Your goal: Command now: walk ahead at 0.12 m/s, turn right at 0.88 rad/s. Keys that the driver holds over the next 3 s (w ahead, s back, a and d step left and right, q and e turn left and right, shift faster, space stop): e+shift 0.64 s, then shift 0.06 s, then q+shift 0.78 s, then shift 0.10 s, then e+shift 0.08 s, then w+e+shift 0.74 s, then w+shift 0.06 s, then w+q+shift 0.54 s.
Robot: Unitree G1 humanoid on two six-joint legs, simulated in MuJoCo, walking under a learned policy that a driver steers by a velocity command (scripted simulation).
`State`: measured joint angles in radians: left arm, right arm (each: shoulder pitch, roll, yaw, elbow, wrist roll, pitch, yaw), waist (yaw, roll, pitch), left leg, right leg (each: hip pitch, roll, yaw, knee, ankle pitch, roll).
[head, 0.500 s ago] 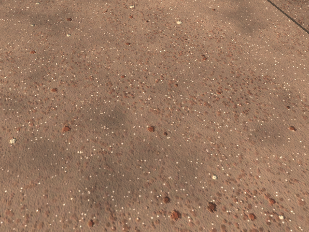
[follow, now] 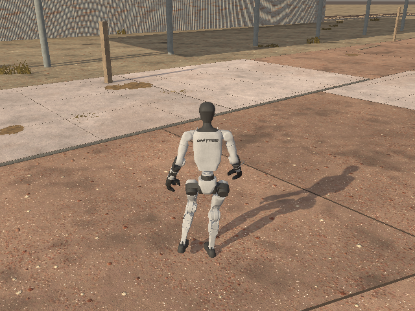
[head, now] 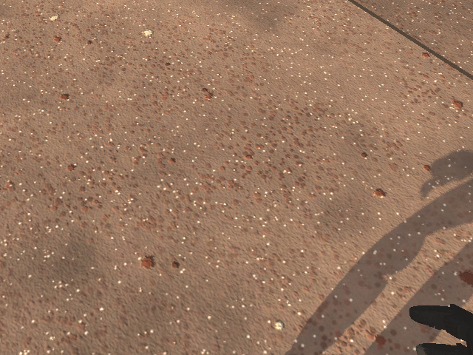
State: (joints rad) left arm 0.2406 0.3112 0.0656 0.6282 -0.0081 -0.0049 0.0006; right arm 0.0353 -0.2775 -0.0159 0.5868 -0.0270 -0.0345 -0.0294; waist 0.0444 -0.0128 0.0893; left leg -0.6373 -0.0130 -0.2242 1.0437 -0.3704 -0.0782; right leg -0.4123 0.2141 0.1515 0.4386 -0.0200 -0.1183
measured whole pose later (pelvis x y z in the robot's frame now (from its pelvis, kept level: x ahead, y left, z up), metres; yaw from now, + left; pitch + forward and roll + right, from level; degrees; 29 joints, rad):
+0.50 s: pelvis +0.10 +0.10 +0.01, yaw -29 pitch +1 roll +1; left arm 0.24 0.35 0.09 0.59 -0.03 0.08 0.02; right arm 0.10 -0.25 -0.04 0.65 -0.03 0.01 -0.05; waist 0.00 -0.05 0.07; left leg -0.28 0.01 0.08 0.42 -0.15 0.03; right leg -0.58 -0.05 0.05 1.15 -0.35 0.12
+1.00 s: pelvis +0.08 +0.05 +0.01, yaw -37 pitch +1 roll +0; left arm 0.10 0.20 0.02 0.65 0.03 0.02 0.04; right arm 0.25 -0.30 -0.08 0.78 0.02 0.06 -0.01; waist -0.04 0.04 0.02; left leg -0.50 0.06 0.02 1.00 -0.36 -0.10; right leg -0.21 -0.02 -0.15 0.46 -0.27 -0.05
